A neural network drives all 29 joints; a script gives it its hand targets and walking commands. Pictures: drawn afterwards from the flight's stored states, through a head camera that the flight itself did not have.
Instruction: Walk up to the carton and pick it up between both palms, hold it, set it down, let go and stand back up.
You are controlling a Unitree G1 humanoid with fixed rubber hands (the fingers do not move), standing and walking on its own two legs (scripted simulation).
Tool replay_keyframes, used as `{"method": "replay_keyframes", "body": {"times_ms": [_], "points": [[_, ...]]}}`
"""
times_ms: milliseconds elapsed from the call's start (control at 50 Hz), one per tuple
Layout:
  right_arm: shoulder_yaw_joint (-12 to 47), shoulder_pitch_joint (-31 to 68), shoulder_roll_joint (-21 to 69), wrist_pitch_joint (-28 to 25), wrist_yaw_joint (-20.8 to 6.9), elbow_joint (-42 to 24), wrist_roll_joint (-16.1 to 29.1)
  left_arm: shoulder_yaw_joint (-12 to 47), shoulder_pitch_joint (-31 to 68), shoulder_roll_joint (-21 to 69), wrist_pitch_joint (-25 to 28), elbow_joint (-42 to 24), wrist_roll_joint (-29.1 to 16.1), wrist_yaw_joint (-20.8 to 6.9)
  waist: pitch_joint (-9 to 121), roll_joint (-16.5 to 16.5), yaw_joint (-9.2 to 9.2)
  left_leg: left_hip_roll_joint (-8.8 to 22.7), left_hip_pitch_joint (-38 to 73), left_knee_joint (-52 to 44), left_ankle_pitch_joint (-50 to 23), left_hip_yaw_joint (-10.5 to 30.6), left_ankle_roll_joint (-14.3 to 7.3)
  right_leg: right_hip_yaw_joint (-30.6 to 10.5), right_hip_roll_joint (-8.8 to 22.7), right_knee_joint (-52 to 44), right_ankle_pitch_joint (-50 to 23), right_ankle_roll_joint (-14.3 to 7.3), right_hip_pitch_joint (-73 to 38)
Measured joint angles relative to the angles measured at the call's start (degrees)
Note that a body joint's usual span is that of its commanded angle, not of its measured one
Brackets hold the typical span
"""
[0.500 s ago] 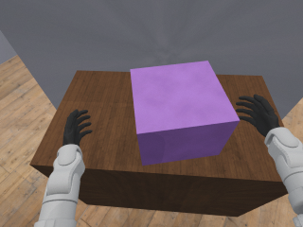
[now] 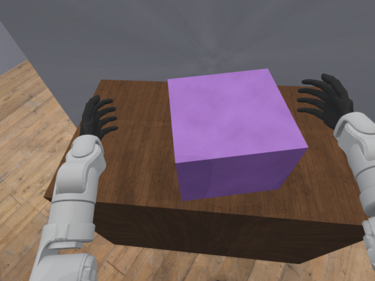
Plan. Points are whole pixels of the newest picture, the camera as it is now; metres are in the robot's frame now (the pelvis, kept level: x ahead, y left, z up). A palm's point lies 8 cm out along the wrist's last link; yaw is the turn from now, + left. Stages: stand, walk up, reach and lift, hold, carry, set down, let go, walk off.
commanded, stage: reach and lift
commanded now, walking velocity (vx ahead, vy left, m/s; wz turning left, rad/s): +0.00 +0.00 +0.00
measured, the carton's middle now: (224, 135) +0.47 -0.01 -0.02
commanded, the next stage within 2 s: none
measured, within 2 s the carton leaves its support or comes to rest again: neither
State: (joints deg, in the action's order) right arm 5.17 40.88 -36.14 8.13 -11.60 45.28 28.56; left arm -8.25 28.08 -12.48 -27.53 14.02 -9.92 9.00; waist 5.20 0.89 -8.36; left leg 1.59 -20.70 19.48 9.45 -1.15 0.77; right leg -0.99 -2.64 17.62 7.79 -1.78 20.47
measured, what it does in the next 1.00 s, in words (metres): stands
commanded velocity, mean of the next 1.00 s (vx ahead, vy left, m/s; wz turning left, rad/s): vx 0.00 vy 0.00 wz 0.00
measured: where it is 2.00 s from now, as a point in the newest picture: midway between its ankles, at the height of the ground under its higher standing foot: outside the picture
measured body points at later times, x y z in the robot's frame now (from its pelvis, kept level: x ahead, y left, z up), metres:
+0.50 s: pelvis +0.00 +0.00 +0.00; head +0.07 -0.01 +0.44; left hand +0.41 +0.26 +0.13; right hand +0.51 -0.19 +0.14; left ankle -0.01 +0.13 -0.75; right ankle +0.00 -0.10 -0.75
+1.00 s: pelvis -0.01 -0.01 -0.02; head +0.08 +0.00 +0.42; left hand +0.38 +0.26 +0.02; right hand +0.51 -0.19 +0.09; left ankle -0.01 +0.13 -0.75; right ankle +0.00 -0.10 -0.75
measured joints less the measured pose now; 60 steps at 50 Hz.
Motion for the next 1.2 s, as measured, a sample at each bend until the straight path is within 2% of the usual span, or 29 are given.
{"method": "replay_keyframes", "body": {"times_ms": [300, 460, 600, 720, 840, 920, 1060, 1200], "points": [[1.6, 10.0, 0.7, 3.3, 2.1, 4.6, 0.3, -0.9, 9.3, -1.1, -2.6, 5.1, -0.2, -0.2, 1.0, 0.1, -0.29, 0.1, -2.9, 0.4, -0.1, 1.1, 0.3, 0.8, -0.2, -0.1, 0.0, -0.2, 2.3], [2.2, 15.1, 1.3, 3.3, 2.6, 10.5, -0.6, -0.7, 14.7, -0.8, -1.1, 11.7, 0.3, 0.0, 1.8, 0.3, -0.62, 0.0, -5.2, 1.5, 0.2, 1.5, 0.2, 1.1, -0.1, 0.5, 0.1, -0.2, 4.2], [3.6, 15.8, 3.0, -1.6, 2.5, 16.0, -2.0, -0.2, 14.9, 1.5, 5.7, 18.8, 2.2, -0.7, 2.9, 0.9, -1.37, 0.0, -7.2, 3.0, 0.7, 1.6, 0.1, 1.1, -0.2, 1.1, 0.3, 0.0, 5.8], [2.8, 16.0, 4.2, -9.7, 2.7, 20.6, -3.8, -0.2, 12.9, 3.3, 15.6, 27.6, 3.3, -1.3, 3.4, 1.1, -1.79, 0.0, -8.9, 4.0, 0.8, 1.4, -0.1, 0.8, -0.2, 2.1, 0.2, 0.2, 7.6], [4.1, 19.6, 5.1, -15.4, 2.1, 30.1, -3.1, 1.2, 14.3, 3.4, 27.0, 41.2, 1.7, -0.9, 5.1, -1.4, -2.15, 0.3, -13.0, 5.2, 0.4, 0.7, 0.2, 0.3, -0.5, 4.3, 0.2, -0.1, 12.4], [6.1, 22.2, 5.5, -16.9, 1.6, 36.3, -1.5, 3.3, 15.8, 3.0, 32.1, 46.9, -0.3, -0.1, 7.2, -3.0, -1.99, 0.6, -17.1, 7.3, 0.9, 0.8, 0.5, 0.5, -0.7, 6.6, 0.8, -0.4, 16.6], [8.1, 21.9, 6.4, -18.7, 1.6, 39.4, 1.5, 5.5, 18.2, 2.1, 34.9, 47.3, -1.9, 0.2, 9.4, -2.4, -2.18, 0.9, -21.7, 10.6, 2.3, 1.8, 0.8, 1.6, -1.1, 9.1, 2.0, -0.7, 20.5], [9.3, 21.0, 6.5, -19.9, 2.4, 37.7, 0.2, 3.8, 19.7, 2.0, 36.1, 49.3, -0.8, -2.3, 9.8, -0.6, -2.82, 1.0, -21.2, 10.2, 2.5, 1.2, 0.9, 1.2, -1.1, 9.5, 2.5, -0.8, 20.5]]}}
